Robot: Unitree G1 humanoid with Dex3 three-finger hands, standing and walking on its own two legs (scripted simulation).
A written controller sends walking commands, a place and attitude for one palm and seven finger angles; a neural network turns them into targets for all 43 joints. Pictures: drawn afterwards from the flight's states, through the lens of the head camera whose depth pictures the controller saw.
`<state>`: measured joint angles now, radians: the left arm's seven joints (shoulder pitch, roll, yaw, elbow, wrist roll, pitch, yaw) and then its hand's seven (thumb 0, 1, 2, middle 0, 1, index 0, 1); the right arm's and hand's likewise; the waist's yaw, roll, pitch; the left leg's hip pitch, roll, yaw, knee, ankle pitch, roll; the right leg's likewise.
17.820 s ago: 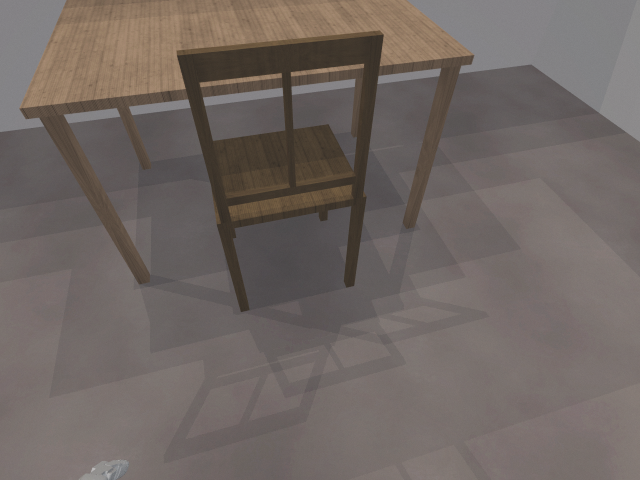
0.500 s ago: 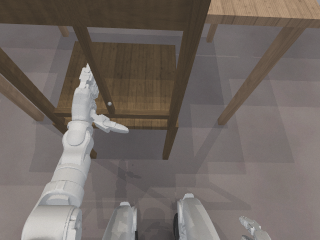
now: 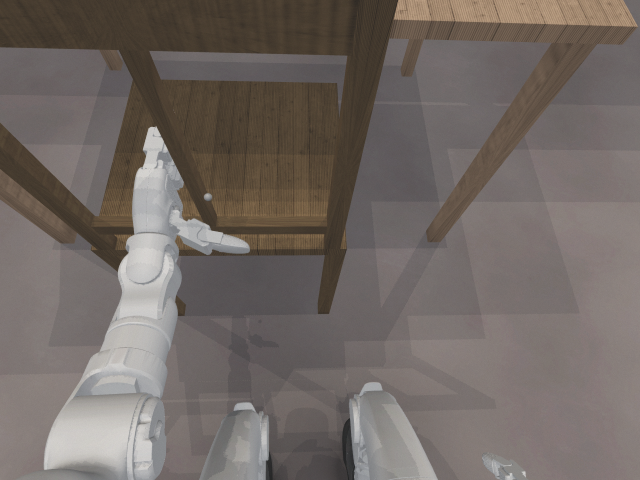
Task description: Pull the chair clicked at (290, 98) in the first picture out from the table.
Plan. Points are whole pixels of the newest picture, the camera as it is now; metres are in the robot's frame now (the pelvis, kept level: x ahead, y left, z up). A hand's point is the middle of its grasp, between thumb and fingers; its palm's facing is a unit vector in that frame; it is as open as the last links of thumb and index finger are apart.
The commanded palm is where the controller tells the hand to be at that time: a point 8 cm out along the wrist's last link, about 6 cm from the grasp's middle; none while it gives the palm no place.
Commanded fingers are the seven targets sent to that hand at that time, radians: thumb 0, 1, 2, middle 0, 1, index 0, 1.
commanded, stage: push the fingers through the gap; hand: left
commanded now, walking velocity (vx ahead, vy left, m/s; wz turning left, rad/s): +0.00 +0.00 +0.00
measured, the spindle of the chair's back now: (183, 159) +0.48 +0.14 +0.06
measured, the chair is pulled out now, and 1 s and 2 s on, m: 0.00 0.00 0.03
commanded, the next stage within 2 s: hook a spindle and tug to test in 0.06 s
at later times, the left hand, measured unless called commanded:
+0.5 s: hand (213, 194) +0.46 +0.11 +0.02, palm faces -0.04 -1.00 -0.04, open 15.6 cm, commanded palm +0.43 +0.16 +0.02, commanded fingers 0.00 -0.33 0.37 -0.38 -1.07 -0.38 -1.07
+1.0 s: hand (210, 192) +0.46 +0.11 +0.02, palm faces -0.03 -1.00 -0.03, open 6.0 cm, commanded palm +0.43 +0.16 +0.02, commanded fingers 0.00 0.90 0.90 -0.50 -1.45 -0.50 -1.45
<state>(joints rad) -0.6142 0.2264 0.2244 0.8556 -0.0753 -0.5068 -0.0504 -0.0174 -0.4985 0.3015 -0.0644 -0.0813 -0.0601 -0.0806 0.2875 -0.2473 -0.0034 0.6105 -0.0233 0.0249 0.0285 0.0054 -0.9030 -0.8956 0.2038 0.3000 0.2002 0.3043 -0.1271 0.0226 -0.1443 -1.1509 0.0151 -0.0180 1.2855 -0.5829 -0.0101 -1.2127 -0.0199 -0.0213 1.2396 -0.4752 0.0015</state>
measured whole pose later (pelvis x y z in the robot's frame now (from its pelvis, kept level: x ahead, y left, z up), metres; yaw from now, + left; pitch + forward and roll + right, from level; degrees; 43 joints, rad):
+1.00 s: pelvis +0.00 +0.00 +0.00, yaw +0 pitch +26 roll -1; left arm -0.65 0.22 0.21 0.88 -0.06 -0.51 -0.04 0.00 0.53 0.74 -0.50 -1.43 -0.49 -1.43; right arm 0.27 -0.24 0.00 0.61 -0.03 0.03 0.03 0.00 -0.90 -0.90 0.20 0.30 0.20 0.30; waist -0.13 0.02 -0.15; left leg -1.16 0.01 -0.02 1.30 -0.59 0.00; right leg -1.22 -0.02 -0.02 1.24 -0.48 0.01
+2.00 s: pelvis +0.05 +0.01 +0.09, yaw +0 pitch +16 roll +0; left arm -0.37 0.16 0.03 0.72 -0.07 -0.18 0.09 0.03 0.79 0.83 -0.31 -1.17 -0.45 -1.45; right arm 0.25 -0.20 0.02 0.53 0.05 0.16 -0.09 0.01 -0.90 -0.90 0.20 0.30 0.20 0.30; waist -0.10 0.01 -0.05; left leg -0.62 0.00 0.01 0.78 -0.43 0.01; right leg -0.70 -0.03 -0.01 0.77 -0.34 0.03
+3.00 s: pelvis -0.06 +0.00 +0.11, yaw -3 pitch +3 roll +1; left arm -0.38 0.11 0.00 1.00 -0.07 -0.24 0.11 0.03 0.76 0.83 -0.34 -1.12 -0.50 -1.45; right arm 0.21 -0.25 -0.01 0.72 0.05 0.03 -0.11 0.01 -0.90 -0.90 0.20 0.30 0.20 0.30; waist -0.04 0.03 0.09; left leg -0.45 0.00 0.02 0.74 -0.44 -0.02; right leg -0.49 -0.03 -0.05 0.51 -0.08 -0.03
